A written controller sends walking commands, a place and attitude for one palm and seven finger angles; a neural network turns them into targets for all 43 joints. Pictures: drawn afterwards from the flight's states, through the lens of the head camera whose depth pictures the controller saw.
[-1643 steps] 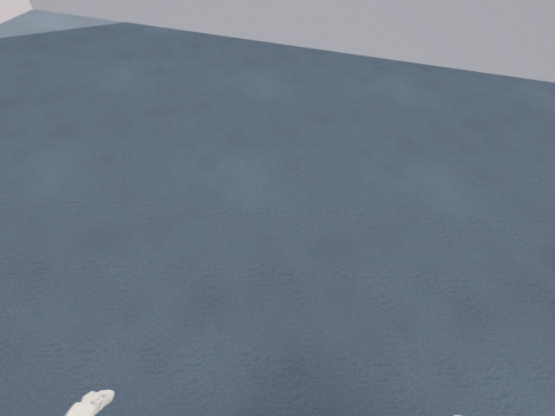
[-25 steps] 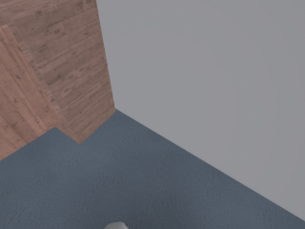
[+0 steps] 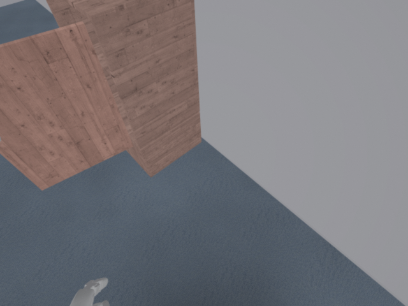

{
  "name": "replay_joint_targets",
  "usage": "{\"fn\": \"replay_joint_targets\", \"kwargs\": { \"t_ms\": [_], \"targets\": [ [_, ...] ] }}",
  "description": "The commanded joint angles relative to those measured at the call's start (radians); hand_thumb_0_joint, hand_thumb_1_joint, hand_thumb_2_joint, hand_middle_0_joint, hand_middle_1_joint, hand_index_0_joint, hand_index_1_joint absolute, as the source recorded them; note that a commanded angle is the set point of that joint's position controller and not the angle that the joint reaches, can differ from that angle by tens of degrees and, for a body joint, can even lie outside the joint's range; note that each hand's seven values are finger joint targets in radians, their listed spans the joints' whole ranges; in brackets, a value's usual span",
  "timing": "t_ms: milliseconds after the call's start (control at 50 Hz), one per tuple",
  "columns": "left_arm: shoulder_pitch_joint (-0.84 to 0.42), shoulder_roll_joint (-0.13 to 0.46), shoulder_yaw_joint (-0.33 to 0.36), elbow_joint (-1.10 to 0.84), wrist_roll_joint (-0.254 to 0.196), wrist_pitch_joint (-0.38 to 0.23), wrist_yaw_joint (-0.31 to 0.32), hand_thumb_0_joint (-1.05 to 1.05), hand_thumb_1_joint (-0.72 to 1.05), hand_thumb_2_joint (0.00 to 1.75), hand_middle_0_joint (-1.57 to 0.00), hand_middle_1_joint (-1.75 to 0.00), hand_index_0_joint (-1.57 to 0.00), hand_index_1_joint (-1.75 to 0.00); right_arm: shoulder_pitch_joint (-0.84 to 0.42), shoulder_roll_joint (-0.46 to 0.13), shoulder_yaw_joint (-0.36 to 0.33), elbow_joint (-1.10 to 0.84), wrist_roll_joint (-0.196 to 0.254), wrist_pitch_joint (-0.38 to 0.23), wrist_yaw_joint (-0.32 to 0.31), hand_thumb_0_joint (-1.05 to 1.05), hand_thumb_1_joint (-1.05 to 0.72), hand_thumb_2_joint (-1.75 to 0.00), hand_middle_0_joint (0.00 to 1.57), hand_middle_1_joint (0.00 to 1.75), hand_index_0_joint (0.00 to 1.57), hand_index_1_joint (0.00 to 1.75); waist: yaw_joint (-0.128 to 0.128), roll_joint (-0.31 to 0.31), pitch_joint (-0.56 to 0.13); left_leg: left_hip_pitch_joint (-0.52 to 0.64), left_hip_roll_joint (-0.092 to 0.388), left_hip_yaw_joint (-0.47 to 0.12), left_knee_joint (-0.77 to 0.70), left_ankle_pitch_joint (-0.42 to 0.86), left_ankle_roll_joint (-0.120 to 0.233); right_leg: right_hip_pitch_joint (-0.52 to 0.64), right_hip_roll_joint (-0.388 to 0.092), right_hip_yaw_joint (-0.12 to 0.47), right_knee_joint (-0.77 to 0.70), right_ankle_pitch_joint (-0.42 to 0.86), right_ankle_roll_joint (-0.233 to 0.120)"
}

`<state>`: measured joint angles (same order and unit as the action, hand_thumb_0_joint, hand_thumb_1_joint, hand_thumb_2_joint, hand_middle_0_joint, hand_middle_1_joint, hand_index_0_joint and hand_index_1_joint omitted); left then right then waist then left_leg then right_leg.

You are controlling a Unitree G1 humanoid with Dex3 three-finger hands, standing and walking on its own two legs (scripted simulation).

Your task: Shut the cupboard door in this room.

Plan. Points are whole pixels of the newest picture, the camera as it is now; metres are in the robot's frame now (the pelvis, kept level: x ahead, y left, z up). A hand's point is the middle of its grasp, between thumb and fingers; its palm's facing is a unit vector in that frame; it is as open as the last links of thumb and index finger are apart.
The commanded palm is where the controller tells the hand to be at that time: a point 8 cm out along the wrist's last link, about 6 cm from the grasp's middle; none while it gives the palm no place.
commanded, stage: turn to face it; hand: left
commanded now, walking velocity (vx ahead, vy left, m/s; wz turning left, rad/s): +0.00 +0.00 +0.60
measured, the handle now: out of the picture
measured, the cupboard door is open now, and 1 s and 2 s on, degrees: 82 82 82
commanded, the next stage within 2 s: take the last steps up to it in 0.90 s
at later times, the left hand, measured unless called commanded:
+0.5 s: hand out of the picture -0.07 +0.25 -0.19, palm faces +0.35 -0.90 -0.24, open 7.4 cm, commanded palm none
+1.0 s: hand out of the picture -0.03 +0.25 -0.15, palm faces +0.45 -0.86 -0.24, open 7.4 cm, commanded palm none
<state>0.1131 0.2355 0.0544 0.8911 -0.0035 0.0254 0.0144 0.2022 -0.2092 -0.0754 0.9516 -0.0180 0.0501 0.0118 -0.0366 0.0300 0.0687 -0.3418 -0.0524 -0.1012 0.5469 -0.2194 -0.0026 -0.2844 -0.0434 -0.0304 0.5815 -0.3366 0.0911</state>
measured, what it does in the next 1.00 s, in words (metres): steps on the spot, turning left: left foot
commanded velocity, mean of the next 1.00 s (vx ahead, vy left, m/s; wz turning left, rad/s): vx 0.01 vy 0.00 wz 0.41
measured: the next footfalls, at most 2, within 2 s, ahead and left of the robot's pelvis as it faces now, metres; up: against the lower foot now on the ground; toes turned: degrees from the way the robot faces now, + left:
left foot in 0.44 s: -0.03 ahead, +0.13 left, +0.00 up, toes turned +23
right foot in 1.06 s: +0.04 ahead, -0.07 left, +0.00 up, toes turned +26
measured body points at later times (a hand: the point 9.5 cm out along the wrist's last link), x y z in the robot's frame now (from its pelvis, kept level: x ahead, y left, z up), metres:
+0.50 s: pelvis -0.03 +0.03 -0.01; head +0.01 +0.08 +0.44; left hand -0.09 +0.29 -0.17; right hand +0.17 -0.18 -0.13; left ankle -0.07 +0.12 -0.73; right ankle -0.01 -0.13 -0.71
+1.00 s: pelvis -0.04 +0.03 +0.01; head -0.01 +0.03 +0.46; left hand -0.05 +0.29 -0.13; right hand +0.08 -0.18 -0.15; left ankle -0.06 +0.12 -0.73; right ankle +0.01 -0.09 -0.70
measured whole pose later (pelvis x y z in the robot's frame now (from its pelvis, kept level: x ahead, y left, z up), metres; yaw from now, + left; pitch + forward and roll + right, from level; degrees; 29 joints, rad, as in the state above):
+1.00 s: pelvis -0.04 +0.03 +0.01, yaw +28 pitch +0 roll +0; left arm 0.12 0.20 0.04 0.95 0.00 0.04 0.02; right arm 0.27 -0.18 -0.05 1.01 -0.02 0.03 -0.01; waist -0.04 0.01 0.06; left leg -0.23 -0.08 -0.06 0.43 -0.20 0.05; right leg -0.32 -0.04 -0.02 0.73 -0.41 0.08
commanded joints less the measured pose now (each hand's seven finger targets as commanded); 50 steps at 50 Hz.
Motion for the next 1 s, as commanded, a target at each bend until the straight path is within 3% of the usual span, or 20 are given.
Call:
{"fn": "replay_joint_targets", "kwargs": {
  "t_ms": [0, 20, 40, 80, 120, 220, 320, 360, 380, 400, 420, 440, 460, 480, 540, 580, 720, 840, 920, 980],
  "targets": [
    [0.165, 0.254, 0.051, -0.043, 0.023, -0.033, 0.024, 0.0, 0.9, 0.9, -0.2, -0.3, -0.2, -0.3, -0.075, -0.129, -0.041, -0.131, 0.007, -0.019, -0.004, 0.0, -0.9, -0.9, 0.2, 0.3, 0.2, 0.3, 0.093, -0.309, -0.135, -0.256, -0.008, 0.039, 0.412, -0.381, -0.039, 0.236, -0.475, 0.369, -0.31, 0.335, -0.212],
    [0.116, 0.23, 0.043, -0.061, 0.021, -0.029, 0.026, 0.0, 0.9, 0.9, -0.2, -0.3, -0.2, -0.3, -0.056, -0.142, -0.049, -0.13, 0.004, -0.012, -0.001, 0.0, -0.9, -0.9, 0.2, 0.3, 0.2, 0.3, 0.063, -0.18, -0.11, -0.234, 0.024, 0.008, 0.549, -0.34, -0.034, 0.155, -0.459, 0.274, -0.289, 0.356, -0.242],
    [0.069, 0.179, 0.042, -0.067, 0.018, -0.038, 0.029, 0.0, 0.9, 0.9, -0.2, -0.3, -0.2, -0.3, -0.054, -0.139, -0.049, -0.1, -0.002, 0.002, 0.003, 0.0, -0.9, -0.9, 0.2, 0.3, 0.2, 0.3, 0.046, -0.226, -0.073, -0.236, 0.054, -0.002, 0.619, -0.298, -0.039, 0.104, -0.403, 0.223, -0.29, 0.35, -0.222],
    [0.02, 0.141, 0.022, -0.081, 0.016, -0.039, 0.022, 0.0, 0.9, 0.9, -0.2, -0.3, -0.2, -0.3, -0.016, -0.128, -0.046, -0.069, -0.005, 0.012, 0.012, 0.0, -0.9, -0.9, 0.2, 0.3, 0.2, 0.3, 0.011, -0.212, -0.033, -0.246, 0.07, 0.039, 0.703, -0.19, -0.062, 0.109, -0.307, 0.079, -0.253, 0.406, -0.187],
    [0.045, 0.13, 0.02, -0.076, 0.019, -0.042, 0.021, 0.0, 0.9, 0.9, -0.2, -0.3, -0.2, -0.3, -0.011, -0.112, -0.04, -0.063, -0.002, 0.013, 0.018, 0.0, -0.9, -0.9, 0.2, 0.3, 0.2, 0.3, 0.016, -0.223, -0.046, -0.248, 0.072, 0.066, 0.681, -0.158, -0.075, 0.154, -0.282, 0.006, -0.235, 0.47, -0.169],
    [0.139, 0.163, 0.03, -0.048, 0.027, -0.037, 0.02, 0.0, 0.9, 0.9, -0.2, -0.3, -0.2, -0.3, -0.104, -0.109, -0.026, -0.086, 0.002, 0.017, 0.02, 0.0, -0.9, -0.9, 0.2, 0.3, 0.2, 0.3, 0.065, -0.219, -0.045, -0.201, 0.09, 0.122, 0.507, -0.202, -0.09, 0.205, -0.316, -0.034, -0.227, 0.48, -0.193],
    [0.17, 0.209, 0.047, -0.029, 0.033, -0.026, 0.015, 0.0, 0.9, 0.9, -0.2, -0.3, -0.2, -0.3, -0.149, -0.095, -0.007, -0.106, 0.009, 0.0, 0.02, 0.0, -0.9, -0.9, 0.2, 0.3, 0.2, 0.3, 0.097, -0.246, -0.077, -0.079, 0.083, 0.189, 0.244, -0.245, -0.07, 0.223, -0.35, -0.065, -0.16, 0.531, -0.207],
    [0.168, 0.217, 0.052, -0.021, 0.032, -0.021, 0.012, 0.0, 0.9, 0.9, -0.2, -0.3, -0.2, -0.3, -0.115, -0.1, -0.006, -0.102, 0.009, -0.008, 0.016, 0.0, -0.9, -0.9, 0.2, 0.3, 0.2, 0.3, 0.08, -0.249, -0.105, 0.0, 0.067, 0.215, 0.115, -0.186, -0.057, 0.217, -0.343, -0.092, -0.102, 0.556, -0.18],
    [0.156, 0.218, 0.054, -0.018, 0.027, -0.019, 0.01, 0.0, 0.9, 0.9, -0.2, -0.3, -0.2, -0.3, -0.078, -0.115, -0.008, -0.095, 0.008, -0.015, 0.015, 0.0, -0.9, -0.9, 0.2, 0.3, 0.2, 0.3, 0.056, -0.226, -0.129, 0.082, 0.067, 0.217, 0.005, -0.098, -0.049, 0.189, -0.332, -0.121, -0.043, 0.521, -0.147],
    [0.143, 0.208, 0.052, -0.021, 0.017, -0.015, 0.007, 0.0, 0.9, 0.9, -0.2, -0.3, -0.2, -0.3, -0.023, -0.147, -0.017, -0.079, 0.006, -0.023, 0.015, 0.0, -0.9, -0.9, 0.2, 0.3, 0.2, 0.3, 0.019, -0.143, -0.161, 0.219, 0.081, 0.191, -0.131, 0.055, -0.035, 0.112, -0.304, -0.158, 0.068, 0.453, -0.1],
    [0.139, 0.153, 0.043, -0.048, 0.011, -0.01, 0.002, 0.0, 0.9, 0.9, -0.2, -0.3, -0.2, -0.3, 0.031, -0.256, -0.042, -0.079, 0.0, -0.033, 0.01, 0.0, -0.9, -0.9, 0.2, 0.3, 0.2, 0.3, -0.015, 0.127, -0.204, 0.399, 0.285, -0.085, -0.186, 0.3, 0.046, -0.116, -0.187, -0.193, 0.281, 0.116, -0.027],
    [0.072, 0.087, 0.016, -0.088, 0.012, -0.005, 0.0, 0.0, 0.9, 0.9, -0.2, -0.3, -0.2, -0.3, 0.101, -0.337, -0.061, -0.065, 0.005, -0.031, -0.002, 0.0, -0.9, -0.9, 0.2, 0.3, 0.2, 0.3, -0.059, 0.315, -0.205, 0.429, 0.473, -0.288, -0.179, 0.725, 0.174, -0.295, -0.098, -0.125, 0.442, -0.356, 0.012],
    [0.038, 0.112, 0.017, -0.088, 0.015, 0.005, 0.006, 0.0, 0.9, 0.9, -0.2, -0.3, -0.2, -0.3, 0.12, -0.322, -0.055, -0.043, 0.006, -0.025, -0.01, 0.0, -0.9, -0.9, 0.2, 0.3, 0.2, 0.3, -0.056, 0.197, -0.197, 0.414, 0.486, -0.207, -0.144, 0.798, 0.221, -0.292, -0.112, -0.045, 0.517, -0.331, -0.006],
    [0.019, 0.104, 0.016, -0.062, 0.019, 0.014, 0.015, 0.0, 0.9, 0.9, -0.2, -0.3, -0.2, -0.3, 0.092, -0.279, -0.045, -0.04, 0.003, -0.031, -0.02, 0.0, -0.9, -0.9, 0.2, 0.3, 0.2, 0.3, -0.048, 0.262, -0.168, 0.362, 0.413, -0.171, -0.156, 0.795, 0.194, -0.288, -0.118, -0.011, 0.539, -0.278, -0.005],
    [0.056, 0.111, 0.025, -0.012, 0.016, 0.01, 0.0, 0.0, 0.9, 0.9, -0.2, -0.3, -0.2, -0.3, -0.017, -0.22, -0.023, -0.072, 0.003, -0.039, -0.03, 0.0, -0.9, -0.9, 0.2, 0.3, 0.2, 0.3, 0.012, 0.138, -0.116, 0.315, 0.31, -0.075, -0.16, 0.679, 0.148, -0.286, -0.091, 0.003, 0.598, -0.114, 0.004],
    [0.084, 0.111, 0.025, 0.01, 0.016, 0.012, -0.002, 0.0, 0.9, 0.9, -0.2, -0.3, -0.2, -0.3, -0.007, -0.206, -0.016, -0.068, 0.008, -0.045, -0.03, 0.0, -0.9, -0.9, 0.2, 0.3, 0.2, 0.3, 0.025, 0.106, -0.124, 0.323, 0.278, -0.047, -0.177, 0.639, 0.124, -0.275, -0.076, 0.001, 0.604, -0.052, 0.011],
    [0.063, 0.112, 0.02, 0.014, 0.017, 0.017, 0.007, 0.0, 0.9, 0.9, -0.2, -0.3, -0.2, -0.3, 0.043, -0.177, -0.011, -0.047, 0.007, -0.048, -0.03, 0.0, -0.9, -0.9, 0.2, 0.3, 0.2, 0.3, 0.022, 0.096, -0.075, 0.278, 0.278, -0.128, -0.25, 0.433, 0.144, -0.263, -0.067, 0.026, 0.526, -0.004, 0.025],
    [-0.007, 0.08, 0.008, -0.009, 0.012, 0.013, 0.01, 0.0, 0.9, 0.9, -0.2, -0.3, -0.2, -0.3, 0.078, -0.167, -0.015, -0.022, -0.003, -0.045, -0.035, 0.0, -0.9, -0.9, 0.2, 0.3, 0.2, 0.3, 0.001, 0.085, -0.063, 0.256, 0.299, -0.233, -0.253, 0.349, 0.192, -0.209, -0.042, 0.032, 0.345, -0.096, 0.007],
    [0.02, 0.056, 0.002, -0.001, 0.006, 0.0, 0.013, 0.0, 0.9, 0.9, -0.2, -0.3, -0.2, -0.3, 0.066, -0.166, -0.016, -0.007, -0.005, -0.041, -0.034, 0.0, -0.9, -0.9, 0.2, 0.3, 0.2, 0.3, 0.011, 0.109, -0.093, 0.209, 0.275, -0.243, -0.213, 0.396, 0.185, -0.072, -0.003, 0.01, 0.154, -0.097, -0.015],
    [0.093, 0.049, -0.001, 0.031, 0.002, -0.013, 0.019, 0.0, 0.9, 0.9, -0.2, -0.3, -0.2, -0.3, 0.05, -0.15, -0.011, 0.007, 0.001, -0.04, -0.032, 0.0, -0.9, -0.9, 0.2, 0.3, 0.2, 0.3, 0.046, 0.082, -0.112, 0.126, 0.231, -0.22, -0.178, 0.324, 0.144, 0.088, 0.008, -0.006, -0.059, 0.055, -0.03]
  ]
}}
